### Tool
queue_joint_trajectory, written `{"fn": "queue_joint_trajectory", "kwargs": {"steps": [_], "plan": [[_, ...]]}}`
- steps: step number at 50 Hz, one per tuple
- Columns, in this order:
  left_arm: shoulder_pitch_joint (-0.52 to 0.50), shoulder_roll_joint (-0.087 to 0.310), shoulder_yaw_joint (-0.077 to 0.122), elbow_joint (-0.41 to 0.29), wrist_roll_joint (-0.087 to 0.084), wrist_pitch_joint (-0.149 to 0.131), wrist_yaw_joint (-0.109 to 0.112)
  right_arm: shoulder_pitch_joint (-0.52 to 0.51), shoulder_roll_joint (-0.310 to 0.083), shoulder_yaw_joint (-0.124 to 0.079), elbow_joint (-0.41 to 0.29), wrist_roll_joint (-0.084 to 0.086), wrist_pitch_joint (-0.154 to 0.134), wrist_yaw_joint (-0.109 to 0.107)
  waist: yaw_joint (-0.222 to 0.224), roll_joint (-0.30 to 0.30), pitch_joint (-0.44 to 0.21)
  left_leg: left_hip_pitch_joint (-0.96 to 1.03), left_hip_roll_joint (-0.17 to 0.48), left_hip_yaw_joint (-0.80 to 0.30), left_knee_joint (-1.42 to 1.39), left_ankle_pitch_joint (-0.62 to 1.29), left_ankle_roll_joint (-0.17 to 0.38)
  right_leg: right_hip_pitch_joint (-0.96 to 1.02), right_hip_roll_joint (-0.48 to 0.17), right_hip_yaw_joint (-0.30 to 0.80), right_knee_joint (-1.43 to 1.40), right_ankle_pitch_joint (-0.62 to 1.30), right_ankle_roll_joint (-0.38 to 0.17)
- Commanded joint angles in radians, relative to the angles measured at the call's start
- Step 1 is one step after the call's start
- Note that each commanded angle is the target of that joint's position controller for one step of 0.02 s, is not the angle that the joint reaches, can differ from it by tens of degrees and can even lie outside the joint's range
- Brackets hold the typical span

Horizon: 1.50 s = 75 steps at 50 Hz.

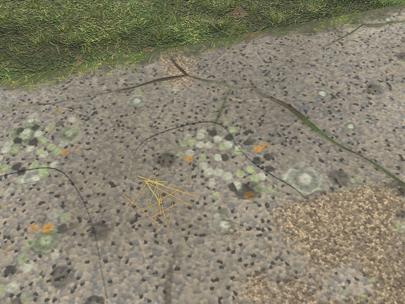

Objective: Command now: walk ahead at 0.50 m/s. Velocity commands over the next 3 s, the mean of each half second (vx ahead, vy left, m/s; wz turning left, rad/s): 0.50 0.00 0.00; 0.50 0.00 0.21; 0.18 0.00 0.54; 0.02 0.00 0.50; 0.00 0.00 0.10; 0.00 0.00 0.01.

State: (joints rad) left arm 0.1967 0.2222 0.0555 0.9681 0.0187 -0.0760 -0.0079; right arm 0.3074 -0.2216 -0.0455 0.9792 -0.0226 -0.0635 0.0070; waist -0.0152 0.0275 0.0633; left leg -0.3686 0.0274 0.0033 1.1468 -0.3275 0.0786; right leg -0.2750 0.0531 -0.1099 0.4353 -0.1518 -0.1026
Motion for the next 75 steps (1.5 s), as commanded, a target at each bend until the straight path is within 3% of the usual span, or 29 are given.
{"fn": "queue_joint_trajectory", "kwargs": {"steps": [1,8,15,18,20,21,22,23,24,25,27,32,37,43,45,47,48,49,50,52,54,57,62,69,71,72,73,74,75], "plan": [[0.091,0.072,0.009,0.005,-0.009,-0.03,0.005,0.084,-0.038,-0.012,-0.023,-0.018,0.02,0.013,-0.019,-0.075,-0.042,-0.122,0.067,-0.033,-0.02,0.048,-0.019,0.11,-0.275,0.299,-0.281,0.121,-0.116],[0.21,0.091,0.006,0.045,-0.01,-0.032,0.007,-0.189,-0.047,-0.01,-0.111,-0.007,0.034,0.024,0.024,-0.067,0.027,-0.295,0.094,0.023,-0.296,0.265,-0.07,0.184,-0.23,0.193,-0.347,0.173,-0.105],[0.318,0.097,0.002,0.09,0.003,-0.025,0.02,-0.364,-0.046,0.001,-0.176,-0.001,0.021,0.021,0.076,-0.089,0.052,-0.288,0.043,0.069,-0.527,0.289,-0.033,0.361,-0.262,0.154,-0.287,0.363,-0.1],[0.29,0.116,0.007,0.096,0.009,-0.021,0.029,-0.324,-0.062,-0.007,-0.177,-0.001,0.008,0.015,0.036,-0.099,0.035,-0.189,0.003,0.086,-0.591,0.188,0.013,0.41,-0.282,0.133,-0.188,0.591,-0.079],[0.253,0.131,0.011,0.095,0.006,-0.016,0.028,-0.105,-0.088,-0.027,-0.107,-0.006,-0.005,0.001,-0.062,-0.087,-0.078,0.087,-0.064,0.118,-0.67,0.178,0.055,0.38,-0.248,0.092,0.067,0.798,-0.048],[0.243,0.116,0.005,0.081,-0.001,-0.015,0.025,0.079,-0.133,-0.045,-0.05,-0.023,-0.016,-0.01,-0.129,-0.052,-0.183,0.352,0.005,0.043,-0.683,0.189,0.092,0.225,-0.206,0.065,0.293,0.634,-0.029],[0.331,0.019,-0.017,0.047,-0.042,-0.016,0.013,0.217,-0.254,-0.076,-0.034,-0.048,-0.019,-0.017,-0.12,0.151,-0.344,0.693,0.319,-0.399,-0.722,0.074,0.21,-0.13,-0.068,0.002,0.69,0.137,0.023],[0.328,0.071,0.001,0.058,-0.026,-0.017,0.011,0.178,-0.242,-0.076,-0.031,-0.014,-0.004,-0.005,-0.102,0.153,-0.378,0.694,0.397,-0.693,-0.874,0.052,0.258,-0.289,0.028,0.121,0.871,-0.367,0.017],[0.23,0.104,0.014,0.034,-0.012,-0.012,0.012,0.049,-0.201,-0.065,-0.049,0.006,0.001,-0.003,-0.053,0.064,-0.199,0.545,0.352,-0.53,-0.884,-0.015,0.223,-0.364,-0.05,0.169,0.906,-0.284,0.004],[0.169,0.089,0.011,0.016,-0.008,-0.018,0.005,-0.029,-0.128,-0.045,-0.063,0.007,-0.004,0.001,-0.032,0.009,-0.101,0.398,0.313,-0.41,-0.923,0.027,0.194,-0.356,-0.09,0.166,0.85,-0.198,0.003],[0.166,0.051,0.009,0.018,0.011,-0.001,-0.001,-0.062,-0.055,-0.021,-0.042,0.009,-0.017,-0.002,0.028,0.026,-0.022,0.229,0.22,-0.236,-0.979,0.15,0.122,-0.264,-0.141,0.156,0.733,-0.129,0.015],[0.083,0.029,0.005,-0.014,0.02,0.036,-0.02,0.048,-0.09,-0.022,0.009,0.011,-0.044,-0.007,0.044,0.024,0.001,0.213,0.175,-0.11,-1.027,0.337,0.129,-0.315,-0.166,0.107,0.617,-0.024,0.062],[-0.141,0.025,-0.007,-0.1,0.01,0.032,-0.022,0.138,-0.085,-0.014,0.03,0.015,-0.036,-0.007,-0.008,0.024,0.037,0.263,0.135,-0.099,-1.021,0.449,0.128,-0.36,-0.15,0.065,0.332,0.12,0.11],[-0.281,0.049,-0.012,-0.172,-0.001,0.016,-0.015,0.203,-0.112,-0.023,0.041,0.003,-0.022,-0.02,-0.047,0.048,0.026,0.41,0.165,-0.161,-0.921,0.58,0.134,-0.338,-0.106,0.074,0.165,0.103,0.099],[-0.233,0.074,-0.005,-0.176,-0.005,0.003,-0.011,0.166,-0.131,-0.032,0.028,-0.003,-0.018,-0.025,-0.01,0.057,0.008,0.413,0.173,-0.178,-0.856,0.647,0.112,-0.24,-0.088,0.083,0.111,0.032,0.077],[-0.007,0.115,0.016,-0.112,0.002,-0.017,0.005,0.12,-0.141,-0.038,0.013,0.004,-0.018,-0.018,0.09,0.017,-0.101,0.344,0.112,-0.14,-0.612,0.749,0.075,0.075,-0.049,0.066,0.007,0.027,0.04],[0.162,0.181,0.036,-0.086,0.028,-0.029,0.02,0.11,-0.106,-0.031,-0.016,0.016,-0.021,-0.013,0.149,-0.06,-0.231,0.186,0.049,-0.097,-0.357,0.545,0.054,0.332,-0.205,0.217,-0.009,-0.048,-0.004],[0.214,0.289,0.062,-0.103,0.052,-0.025,0.025,0.202,0.01,-0.01,-0.057,0.059,-0.016,-0.018,0.108,-0.273,-0.368,-0.147,-0.114,0.011,-0.017,-0.063,0.006,0.601,-0.507,0.618,-0.061,-0.015,-0.101],[0.15,0.234,0.051,-0.118,0.025,-0.006,0.022,0.206,-0.087,-0.035,-0.045,0.034,-0.004,-0.027,0.08,-0.211,-0.37,-0.214,-0.091,-0.053,0.105,-0.207,0.016,0.523,-0.524,0.737,-0.114,0.106,-0.132],[0.021,0.094,0.013,-0.137,0.009,-0.008,0.02,0.124,-0.07,-0.042,-0.044,0.017,0.012,-0.024,0.026,-0.062,-0.138,-0.207,-0.01,-0.058,0.104,-0.104,-0.003,0.268,-0.441,0.402,-0.106,0.387,-0.101],[0.01,0.057,0.0,-0.124,0.002,-0.016,0.03,0.109,-0.055,-0.049,-0.052,-0.005,0.04,-0.012,-0.012,-0.123,-0.09,-0.156,0.023,-0.047,0.039,-0.071,-0.027,0.147,-0.363,0.22,-0.126,0.528,-0.056],[0.035,0.087,0.005,-0.117,-0.001,-0.03,0.03,0.094,-0.042,-0.052,-0.076,-0.006,0.074,0.001,-0.036,-0.141,-0.111,-0.141,0.003,-0.02,0.019,-0.009,-0.05,0.112,-0.355,0.114,-0.135,0.659,-0.069],[0.016,0.11,0.011,-0.124,-0.002,-0.013,0.035,-0.061,-0.027,-0.031,-0.157,-0.007,0.093,0.027,-0.026,-0.16,-0.085,-0.118,0.02,0.036,-0.26,0.175,-0.059,0.071,-0.323,-0.042,-0.142,0.568,-0.062],[0.064,0.182,0.042,-0.126,-0.004,0.032,0.03,-0.155,-0.084,-0.038,-0.235,-0.012,0.094,0.036,0.021,-0.156,-0.09,-0.014,-0.008,0.082,-0.508,0.057,-0.011,0.151,-0.393,-0.055,0.013,0.41,-0.029],[0.114,0.18,0.046,-0.117,0.004,0.059,0.031,-0.068,-0.112,-0.05,-0.219,-0.022,0.068,0.024,-0.019,-0.039,-0.147,0.156,-0.022,0.039,-0.685,0.197,0.028,0.108,-0.341,-0.1,0.261,0.28,0.04],[0.153,0.141,0.037,-0.155,0.009,0.069,0.026,-0.008,-0.239,-0.079,-0.225,-0.03,0.052,0.009,-0.022,0.192,-0.202,0.304,0.215,-0.267,-0.74,0.558,0.092,-0.068,-0.248,-0.147,0.545,-0.089,0.102],[0.115,0.097,0.023,-0.214,0.002,0.088,0.027,0.022,-0.322,-0.103,-0.229,0.007,0.065,0.003,-0.035,0.283,-0.263,0.392,0.382,-0.551,-0.781,0.768,0.282,-0.301,-0.058,-0.044,0.729,-0.575,0.144],[0.048,0.129,0.026,-0.209,0.013,0.103,0.03,0.048,-0.28,-0.099,-0.225,0.025,0.077,0.0,-0.066,0.092,-0.254,0.373,0.344,-0.479,-0.801,0.624,0.283,-0.331,-0.1,0.084,0.802,-0.519,0.148],[0.014,0.116,0.026,-0.219,-0.002,0.105,0.029,-0.014,-0.237,-0.085,-0.23,0.018,0.086,-0.006,-0.041,0.073,-0.174,0.288,0.291,-0.401,-0.818,0.502,0.257,-0.346,-0.11,0.106,0.796,-0.428,0.142]]}}
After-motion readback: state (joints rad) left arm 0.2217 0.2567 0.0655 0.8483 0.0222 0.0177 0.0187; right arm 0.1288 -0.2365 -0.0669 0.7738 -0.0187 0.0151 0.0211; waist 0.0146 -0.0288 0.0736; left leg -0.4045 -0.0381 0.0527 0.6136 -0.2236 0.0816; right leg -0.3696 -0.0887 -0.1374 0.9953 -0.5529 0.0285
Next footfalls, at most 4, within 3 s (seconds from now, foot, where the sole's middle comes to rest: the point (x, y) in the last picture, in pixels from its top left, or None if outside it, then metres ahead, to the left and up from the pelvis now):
0.42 left None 0.40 0.12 -0.77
0.96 right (231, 237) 0.70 -0.05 -0.77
1.42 left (167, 232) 0.73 0.17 -0.77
1.92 right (217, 216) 0.79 -0.01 -0.77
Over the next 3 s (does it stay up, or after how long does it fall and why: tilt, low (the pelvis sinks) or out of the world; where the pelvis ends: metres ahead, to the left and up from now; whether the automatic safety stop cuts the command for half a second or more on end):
stays up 0.67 0.04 0.01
